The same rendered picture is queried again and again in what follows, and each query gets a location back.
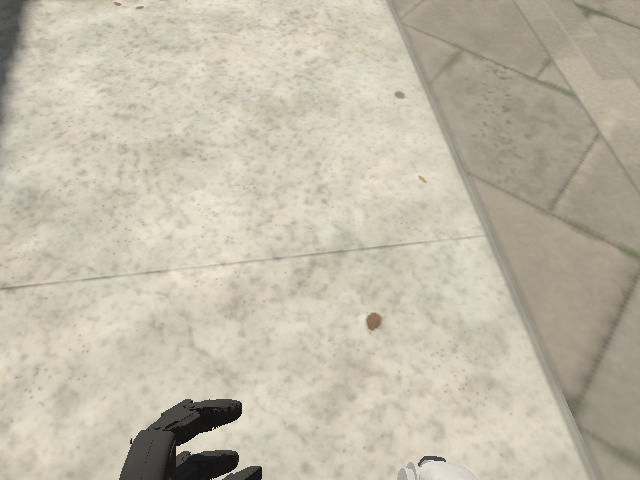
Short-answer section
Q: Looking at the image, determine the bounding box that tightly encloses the left robot hand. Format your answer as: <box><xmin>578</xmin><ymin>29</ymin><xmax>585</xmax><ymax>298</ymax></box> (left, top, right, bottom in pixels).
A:
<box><xmin>119</xmin><ymin>399</ymin><xmax>262</xmax><ymax>480</ymax></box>

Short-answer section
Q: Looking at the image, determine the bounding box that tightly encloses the robot right shin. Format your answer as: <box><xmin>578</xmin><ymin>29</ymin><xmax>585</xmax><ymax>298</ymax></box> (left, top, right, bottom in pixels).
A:
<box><xmin>417</xmin><ymin>455</ymin><xmax>446</xmax><ymax>467</ymax></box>

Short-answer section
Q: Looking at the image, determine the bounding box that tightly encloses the right robot thigh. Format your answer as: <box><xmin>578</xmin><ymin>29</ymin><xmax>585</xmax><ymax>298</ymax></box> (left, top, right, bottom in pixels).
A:
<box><xmin>397</xmin><ymin>460</ymin><xmax>478</xmax><ymax>480</ymax></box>

